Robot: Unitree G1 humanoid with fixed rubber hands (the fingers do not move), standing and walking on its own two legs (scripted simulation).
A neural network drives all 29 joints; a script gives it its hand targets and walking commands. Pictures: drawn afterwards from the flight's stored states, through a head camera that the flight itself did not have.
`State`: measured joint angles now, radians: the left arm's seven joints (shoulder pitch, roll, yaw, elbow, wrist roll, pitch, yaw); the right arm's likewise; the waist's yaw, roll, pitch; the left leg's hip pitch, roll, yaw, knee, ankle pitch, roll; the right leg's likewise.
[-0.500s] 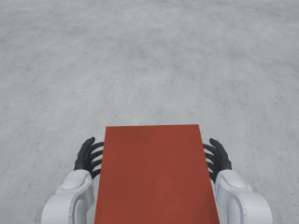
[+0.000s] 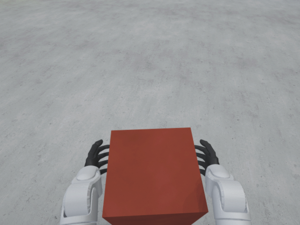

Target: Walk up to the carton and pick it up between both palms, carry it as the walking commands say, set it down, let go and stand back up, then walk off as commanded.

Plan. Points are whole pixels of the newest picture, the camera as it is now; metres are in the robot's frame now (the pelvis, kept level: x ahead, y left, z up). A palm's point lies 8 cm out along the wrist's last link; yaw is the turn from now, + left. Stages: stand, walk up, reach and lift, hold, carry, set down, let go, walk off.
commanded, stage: carry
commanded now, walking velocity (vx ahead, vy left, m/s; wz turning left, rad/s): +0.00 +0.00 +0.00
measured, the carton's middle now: (152, 182) +0.27 +0.00 -0.03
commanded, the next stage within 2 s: none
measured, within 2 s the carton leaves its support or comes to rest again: neither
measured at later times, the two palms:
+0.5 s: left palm (88, 176) +0.27 +0.16 +0.03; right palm (202, 174) +0.26 -0.13 +0.03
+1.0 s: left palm (53, 164) +0.27 +0.23 +0.09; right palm (174, 145) +0.32 -0.06 +0.08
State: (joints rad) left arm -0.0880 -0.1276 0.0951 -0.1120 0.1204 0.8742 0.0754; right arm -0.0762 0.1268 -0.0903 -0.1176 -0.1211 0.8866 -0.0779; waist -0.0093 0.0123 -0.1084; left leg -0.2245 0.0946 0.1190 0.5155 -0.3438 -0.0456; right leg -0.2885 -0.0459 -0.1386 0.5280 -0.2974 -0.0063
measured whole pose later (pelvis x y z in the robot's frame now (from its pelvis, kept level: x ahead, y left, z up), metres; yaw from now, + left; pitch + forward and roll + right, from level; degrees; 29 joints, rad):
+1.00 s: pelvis +0.07 +0.05 -0.01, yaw +11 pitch +3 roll -1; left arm 0.02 -0.13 0.02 -0.55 0.05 1.22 0.14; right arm 0.04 0.13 -0.06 -0.56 -0.05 1.23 -0.12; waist -0.02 0.02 -0.12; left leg -0.24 0.01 0.04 0.75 -0.47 0.03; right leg -0.18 -0.08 -0.20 0.58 -0.42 0.03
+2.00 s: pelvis +0.50 +0.33 +0.01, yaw +42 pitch +3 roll -2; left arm 0.02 -0.13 0.03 -0.58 0.06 1.20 0.15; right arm -0.01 0.13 -0.05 -0.54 -0.05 1.21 -0.11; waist 0.03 0.03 -0.04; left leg -0.42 -0.05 0.03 1.13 -0.30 0.03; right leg -0.22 0.02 -0.21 0.33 -0.17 -0.04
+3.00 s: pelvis +0.62 +0.45 +0.00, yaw +39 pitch +2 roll +1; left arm 0.00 -0.13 0.07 -0.39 0.08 1.09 0.10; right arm -0.03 0.13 -0.03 -0.36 -0.09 1.10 -0.12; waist -0.03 -0.01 -0.11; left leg -0.34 0.05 0.16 0.54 -0.23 0.02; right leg -0.19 -0.04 -0.10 0.55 -0.39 -0.01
